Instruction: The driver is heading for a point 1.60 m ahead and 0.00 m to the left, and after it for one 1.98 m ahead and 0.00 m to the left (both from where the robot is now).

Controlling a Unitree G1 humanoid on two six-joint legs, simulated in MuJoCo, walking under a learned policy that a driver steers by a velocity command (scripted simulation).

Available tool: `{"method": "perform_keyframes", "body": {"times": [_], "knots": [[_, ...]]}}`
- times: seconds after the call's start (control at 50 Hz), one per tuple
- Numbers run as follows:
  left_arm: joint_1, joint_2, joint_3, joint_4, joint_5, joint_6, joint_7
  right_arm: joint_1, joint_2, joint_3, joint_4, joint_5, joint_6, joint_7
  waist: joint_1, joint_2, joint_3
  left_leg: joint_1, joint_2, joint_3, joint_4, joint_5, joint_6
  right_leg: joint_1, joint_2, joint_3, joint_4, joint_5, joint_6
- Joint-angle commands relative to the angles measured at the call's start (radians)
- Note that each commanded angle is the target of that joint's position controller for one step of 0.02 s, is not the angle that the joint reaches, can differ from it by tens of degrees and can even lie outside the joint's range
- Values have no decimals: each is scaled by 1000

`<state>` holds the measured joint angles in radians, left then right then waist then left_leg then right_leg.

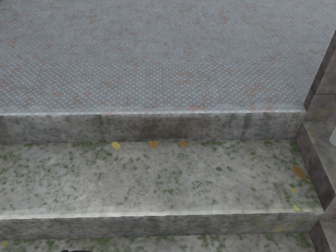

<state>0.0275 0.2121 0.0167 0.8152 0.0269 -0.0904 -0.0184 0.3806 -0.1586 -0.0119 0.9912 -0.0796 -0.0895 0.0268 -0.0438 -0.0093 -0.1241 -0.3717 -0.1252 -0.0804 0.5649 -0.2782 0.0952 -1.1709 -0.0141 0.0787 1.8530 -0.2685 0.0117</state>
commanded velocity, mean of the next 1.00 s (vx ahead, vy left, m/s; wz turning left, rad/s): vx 0.03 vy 0.00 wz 0.31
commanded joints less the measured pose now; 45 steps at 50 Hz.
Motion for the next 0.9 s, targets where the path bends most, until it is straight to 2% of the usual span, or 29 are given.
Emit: {"method": "perform_keyframes", "body": {"times": [0.02, 0.08, 0.16, 0.18, 0.2, 0.24, 0.26, 0.28, 0.3, 0.32, 0.34, 0.36, 0.38, 0.4, 0.42, 0.44, 0.46, 0.48, 0.5, 0.54, 0.56, 0.66, 0.74, 0.78, 0.8, 0.84, 0.86, 0.88, 0.9], "knots": [[-18, 57, 5, -74, 14, -3, 30, 86, -98, -17, -36, 3, -20, -5, 9, 99, 28, 208, 272, -311, -88, 576, 207, -150, 13, -2, 189, -75, 20], [-90, 29, -18, -156, 10, 23, 47, 128, -92, -13, -44, 4, -20, -13, -33, 90, 58, 401, 368, -425, -75, 571, 224, -384, -6, 44, 274, -121, 41], [-197, -2, -41, -234, 30, 39, 17, 228, -104, -2, -35, 17, -19, -39, -95, 116, 96, 373, 323, -441, -55, 494, 162, -430, 5, 11, 325, -213, -11], [-230, -1, -46, -281, 38, 38, 16, 206, -127, -4, -47, -2, -18, -50, -85, 144, 109, 326, 301, -433, -68, 433, 150, -415, 8, 3, 328, -237, -28], [-300, 6, -49, -315, 42, 51, 25, 186, -131, -1, -54, -18, -17, -45, -77, 83, 94, 258, 294, -477, -95, 298, 149, -370, -26, 7, 141, -172, -18], [-302, -55, -58, -359, 69, 55, 26, 135, -149, -5, -71, 7, -28, -49, 20, 128, 98, 118, 261, -482, -152, 224, 113, -199, -89, -47, -77, 1, -33], [-354, -60, -68, -385, 53, 52, 36, 156, -188, -21, -55, 34, -33, -38, 41, 99, 94, 91, 304, -525, -238, 224, 90, -155, -102, -36, -182, -161, -22], [-374, -59, -71, -366, 48, 69, 14, 34, -232, -40, -113, 88, -29, -14, 75, 89, 89, -34, 330, -492, -345, 213, 112, 45, -76, -159, -357, -361, -3], [-351, -66, -78, -336, 50, 81, -3, 12, -235, -46, -126, 91, -30, -9, 57, 123, 79, -91, 351, -501, -364, 187, 82, 201, -92, -112, -447, -292, 3], [-268, -45, -63, -305, 16, 68, -21, -75, -284, -59, -169, 120, -44, -1, 98, 192, 49, -90, 356, -431, -390, 448, 80, 414, -55, -162, -510, -123, 14], [-191, 42, -18, -262, -25, 70, -25, -170, -292, -58, -217, 128, -54, -1, 142, 135, -16, -28, 330, -396, -317, 656, 65, 574, 11, -211, -708, -54, 20], [-27, 127, 33, -183, -25, 49, -2, -159, -253, -58, -222, 106, -67, 10, 157, 106, -176, 38, 202, -278, -108, 814, -15, 813, 62, -125, -857, 21, -29], [125, 213, 42, -174, 1, 39, 5, 27, -28, -3, -256, 55, -73, -4, 109, -322, -516, -212, -7, -233, 281, 207, -114, 1334, -204, 446, -1034, 371, -342], [292, 254, 47, -185, 67, 27, -5, 43, -81, -42, -271, 97, -52, 12, 195, -405, -453, -453, -94, -399, 642, -201, -169, 1296, -421, 986, -1345, 145, -390], [298, 267, 40, -131, 66, -12, -5, -69, -117, -75, -297, 95, -30, 12, 186, -334, -156, -594, -87, -406, 903, -100, -169, 1066, -378, 949, -1409, -72, -367], [176, 190, 17, -114, 43, -25, -3, -108, -124, -74, -302, 102, -9, -7, 137, -278, -89, -627, -25, -314, 982, -13, -156, 913, -327, 763, -1380, -281, -317], [38, 99, -7, -121, 15, -29, 11, -73, -113, -59, -286, 95, 9, -22, 62, -209, -79, -588, 34, -244, 1034, 57, -139, 756, -292, 595, -1324, -340, -280], [-39, 9, -30, -92, 8, -26, 15, -49, -103, -40, -255, 69, 19, -27, -5, -53, -39, -519, 104, -149, 1071, 81, -130, 600, -266, 441, -1282, -306, -243], [-120, -69, -52, -111, -1, -25, 17, -28, -92, -17, -240, 56, 35, -9, -59, 13, -65, -436, 152, -129, 1006, 42, -157, 526, -211, 341, -1310, -275, -190], [-185, -29, -31, -120, -6, -49, 43, -32, -106, -7, -232, 42, 52, 18, -64, -13, -105, -372, 160, -93, 1009, 73, -176, 529, -178, 207, -1323, -6, -181], [-182, -23, -28, -102, 15, -58, 41, -48, -149, -15, -220, 45, 57, 25, -50, 0, -91, -353, 158, -96, 1027, 92, -184, 522, -168, 159, -1338, 71, -189], [-163, 1, -33, -82, -19, -51, -25, -2, -221, -44, -120, 9, 17, 53, -48, 22, 6, -183, 197, -95, 877, 174, -180, 508, -141, 2, -1322, -67, -152], [-75, -33, -66, -62, -21, -34, -38, 15, -197, -45, -86, -2, 28, 46, -12, -20, 56, -96, 244, -26, 535, 114, -228, 570, -145, -9, -1207, -214, -130], [-59, -31, -78, -59, -16, -35, -36, 2, -182, -41, -90, 5, 32, 39, 11, -37, 65, -35, 258, 26, 188, 106, -246, 589, -140, 15, -1112, -284, -106], [-61, -23, -81, -57, -15, -25, -31, -6, -170, -35, -86, 24, 28, 40, 18, 1, 73, 8, 249, 58, -1, 166, -247, 580, -157, 48, -1056, -342, -101], [-47, 0, -93, -34, -39, 7, -28, -20, -109, -6, -89, 61, 8, 44, 18, 17, 98, 108, 222, 100, -309, 407, -235, 533, -183, 109, -970, -394, -116], [-6, -20, -108, -23, -43, 23, -35, -23, -71, 14, -111, 75, -4, 51, 28, -7, 91, 122, 213, 126, -347, 416, -221, 528, -196, 124, -916, -416, -100], [5, -56, -131, -30, -37, 34, -63, 0, -45, 39, -117, 75, -20, 59, 39, -20, 63, 104, 220, 113, -271, 409, -196, 550, -198, 132, -845, -367, -70], [72, -64, -131, -30, -26, 34, -68, -9, -99, 41, -156, 80, -34, 74, 92, -2, 2, 99, 229, 108, -206, 371, -148, 576, -154, 54, -740, -312, -42]]}}
Velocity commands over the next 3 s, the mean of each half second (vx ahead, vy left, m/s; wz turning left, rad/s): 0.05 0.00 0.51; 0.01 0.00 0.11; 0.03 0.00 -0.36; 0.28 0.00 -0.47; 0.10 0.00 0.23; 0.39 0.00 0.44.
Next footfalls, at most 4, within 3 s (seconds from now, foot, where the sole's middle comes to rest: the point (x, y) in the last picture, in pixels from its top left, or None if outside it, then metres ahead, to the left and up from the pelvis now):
0.36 right None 0.31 -0.21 -0.62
0.88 left None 0.12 -0.02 -0.77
1.82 left None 0.19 0.09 -0.64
2.22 right None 0.12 -0.13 -0.77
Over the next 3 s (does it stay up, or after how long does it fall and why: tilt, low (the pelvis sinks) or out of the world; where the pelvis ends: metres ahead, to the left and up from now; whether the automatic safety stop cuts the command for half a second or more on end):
stays up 0.23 0.11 0.01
